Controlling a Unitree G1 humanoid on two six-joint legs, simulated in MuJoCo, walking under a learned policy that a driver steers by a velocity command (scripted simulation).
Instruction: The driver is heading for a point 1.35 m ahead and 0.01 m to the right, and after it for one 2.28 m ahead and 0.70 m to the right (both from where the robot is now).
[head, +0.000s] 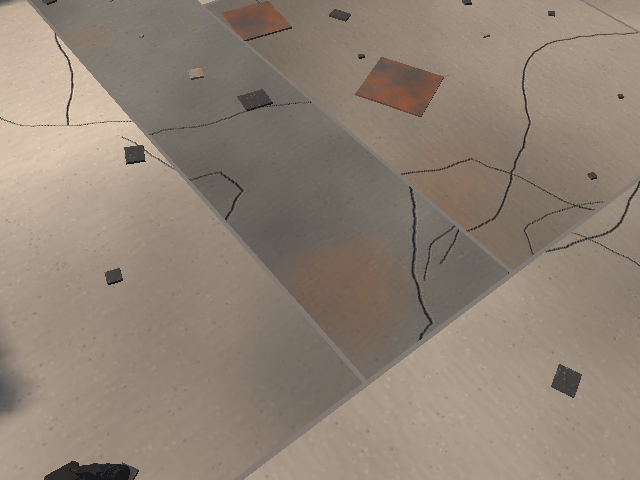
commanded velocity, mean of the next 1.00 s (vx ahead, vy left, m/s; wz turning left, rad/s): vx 0.50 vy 0.00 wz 0.09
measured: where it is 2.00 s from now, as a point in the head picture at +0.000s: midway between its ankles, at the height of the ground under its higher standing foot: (319, 221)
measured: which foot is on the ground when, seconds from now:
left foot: down 0.00-0.20, up 0.22-0.64, down 0.66-1.00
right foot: up 0.00-0.16, down 0.18-0.68, up 0.70-1.00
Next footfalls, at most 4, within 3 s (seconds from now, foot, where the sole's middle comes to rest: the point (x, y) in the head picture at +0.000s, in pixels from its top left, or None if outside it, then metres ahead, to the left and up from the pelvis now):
0.18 right None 0.30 -0.13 -0.78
0.66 left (213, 463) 0.50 0.18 -0.78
1.18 right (327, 334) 0.79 -0.06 -0.78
1.70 left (272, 227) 1.12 0.07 -0.78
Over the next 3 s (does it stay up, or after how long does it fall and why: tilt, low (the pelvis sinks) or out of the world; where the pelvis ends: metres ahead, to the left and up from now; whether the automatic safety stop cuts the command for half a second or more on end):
stays up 1.29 -0.05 -0.01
